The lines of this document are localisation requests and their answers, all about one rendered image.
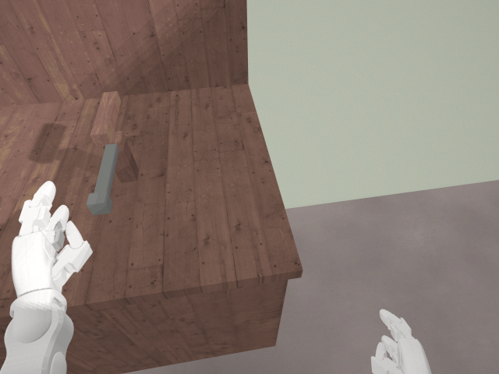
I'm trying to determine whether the right robot hand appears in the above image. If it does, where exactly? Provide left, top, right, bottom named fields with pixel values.
left=371, top=309, right=432, bottom=374

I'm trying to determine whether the robot left forearm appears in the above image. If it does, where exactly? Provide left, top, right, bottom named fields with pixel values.
left=0, top=288, right=74, bottom=374

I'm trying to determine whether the counter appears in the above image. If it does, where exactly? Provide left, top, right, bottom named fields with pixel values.
left=0, top=0, right=303, bottom=374

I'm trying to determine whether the tap lever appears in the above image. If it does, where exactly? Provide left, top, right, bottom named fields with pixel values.
left=87, top=143, right=119, bottom=215

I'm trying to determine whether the left robot hand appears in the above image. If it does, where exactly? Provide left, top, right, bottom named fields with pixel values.
left=12, top=181, right=93, bottom=298

